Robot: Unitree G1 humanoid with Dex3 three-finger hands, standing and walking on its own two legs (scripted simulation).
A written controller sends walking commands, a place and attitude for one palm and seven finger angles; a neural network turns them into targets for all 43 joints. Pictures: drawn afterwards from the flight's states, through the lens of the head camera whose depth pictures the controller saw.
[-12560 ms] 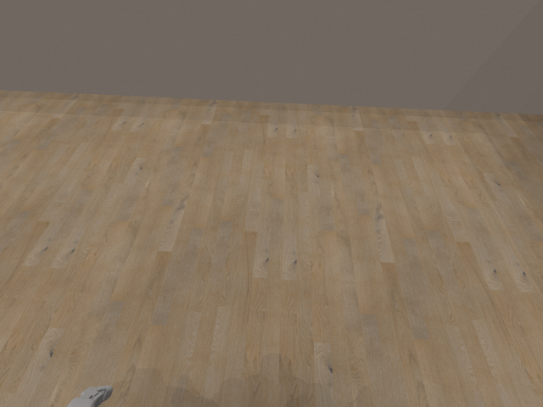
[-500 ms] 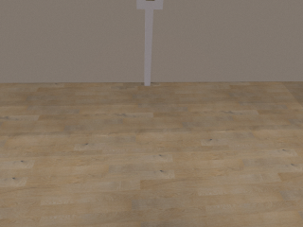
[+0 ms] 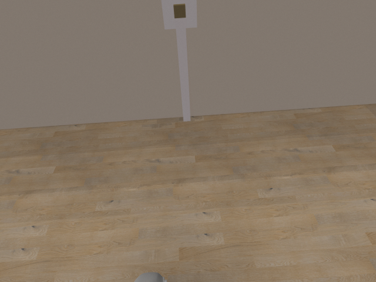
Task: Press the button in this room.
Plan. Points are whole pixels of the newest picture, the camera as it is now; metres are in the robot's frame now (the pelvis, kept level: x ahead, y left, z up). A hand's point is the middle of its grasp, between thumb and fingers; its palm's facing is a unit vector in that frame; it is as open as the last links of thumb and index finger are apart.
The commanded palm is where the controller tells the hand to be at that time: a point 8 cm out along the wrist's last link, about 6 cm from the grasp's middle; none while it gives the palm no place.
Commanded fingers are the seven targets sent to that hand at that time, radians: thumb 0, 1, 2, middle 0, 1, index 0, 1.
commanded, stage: turn or walk to find it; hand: left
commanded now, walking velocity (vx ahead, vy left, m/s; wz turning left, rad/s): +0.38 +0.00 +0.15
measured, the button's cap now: (179, 10) +1.43 +0.15 +0.07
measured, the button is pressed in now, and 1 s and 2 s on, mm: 0 0 0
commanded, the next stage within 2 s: stand and wait in 0.28 s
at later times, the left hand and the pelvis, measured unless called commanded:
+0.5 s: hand (109, 278) +0.17 +0.23 -0.19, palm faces +0.11 -0.98 -0.18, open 7.4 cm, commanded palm none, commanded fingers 0.00 0.90 0.90 -0.20 -0.30 -0.20 -0.30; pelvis +0.20 +0.07 -0.02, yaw +2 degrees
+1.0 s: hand (129, 219) +0.33 +0.22 -0.18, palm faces +0.09 -0.97 -0.22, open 7.1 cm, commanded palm none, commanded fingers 0.00 0.90 0.90 -0.20 -0.30 -0.20 -0.30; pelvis +0.29 +0.03 -0.01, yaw +3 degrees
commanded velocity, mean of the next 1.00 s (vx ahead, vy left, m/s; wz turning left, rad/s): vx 0.09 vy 0.00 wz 0.02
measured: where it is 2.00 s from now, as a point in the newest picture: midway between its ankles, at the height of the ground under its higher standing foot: outside the picture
